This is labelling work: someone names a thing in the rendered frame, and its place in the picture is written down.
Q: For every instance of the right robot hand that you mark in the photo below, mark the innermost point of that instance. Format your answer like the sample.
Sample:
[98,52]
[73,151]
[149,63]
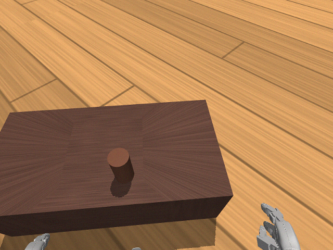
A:
[283,235]

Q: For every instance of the left robot hand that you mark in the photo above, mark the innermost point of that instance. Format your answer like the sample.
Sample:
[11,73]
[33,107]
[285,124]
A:
[39,243]

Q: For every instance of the can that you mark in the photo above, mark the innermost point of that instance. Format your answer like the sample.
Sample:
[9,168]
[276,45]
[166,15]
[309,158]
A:
[120,164]

